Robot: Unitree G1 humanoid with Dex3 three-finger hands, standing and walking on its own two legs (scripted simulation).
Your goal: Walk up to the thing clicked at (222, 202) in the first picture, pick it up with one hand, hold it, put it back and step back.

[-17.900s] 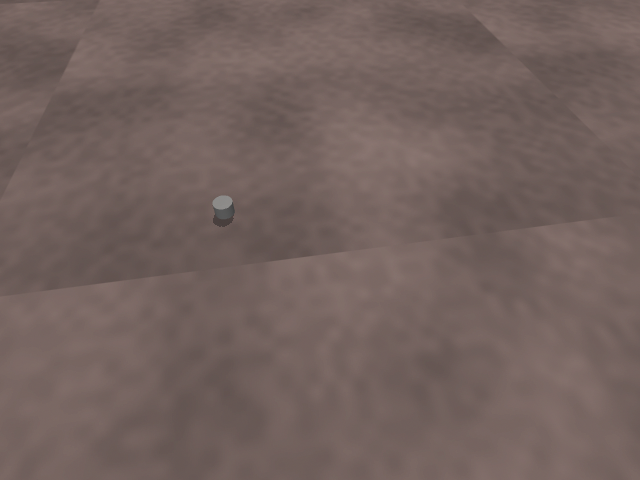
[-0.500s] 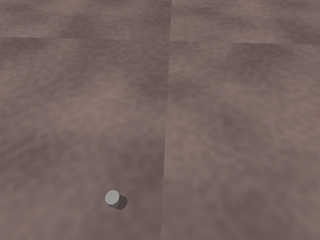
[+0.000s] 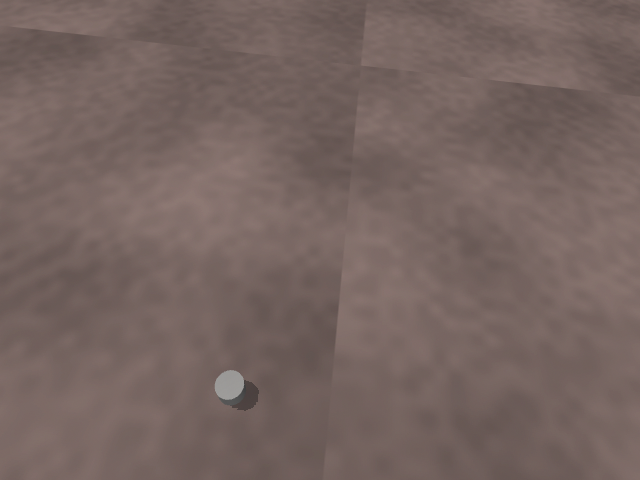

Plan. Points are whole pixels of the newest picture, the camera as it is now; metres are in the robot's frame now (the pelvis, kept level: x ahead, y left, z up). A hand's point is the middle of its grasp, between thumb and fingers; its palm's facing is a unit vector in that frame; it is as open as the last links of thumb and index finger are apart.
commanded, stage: walk up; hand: left
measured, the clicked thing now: (230, 387) +0.43 +0.23 -0.75
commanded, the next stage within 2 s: stand in 1.48 s
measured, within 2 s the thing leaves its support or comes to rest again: neither
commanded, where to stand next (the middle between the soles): +0.06 -0.01 m, yaw +1 degrees
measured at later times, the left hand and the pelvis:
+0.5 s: hand out of the picture +0.14 +0.23 -0.14, palm faces +0.04 -0.94 -0.35, open 7.3 cm; pelvis +0.03 -0.02 +0.01, yaw +2 degrees
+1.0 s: hand out of the picture +0.08 +0.23 -0.15, palm faces +0.03 -0.94 -0.34, open 7.3 cm; pelvis +0.01 -0.03 +0.01, yaw +1 degrees
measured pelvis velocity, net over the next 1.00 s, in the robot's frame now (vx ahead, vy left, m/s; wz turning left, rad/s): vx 0.01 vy -0.03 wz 0.03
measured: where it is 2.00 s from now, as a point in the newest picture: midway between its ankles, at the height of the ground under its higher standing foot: outside the picture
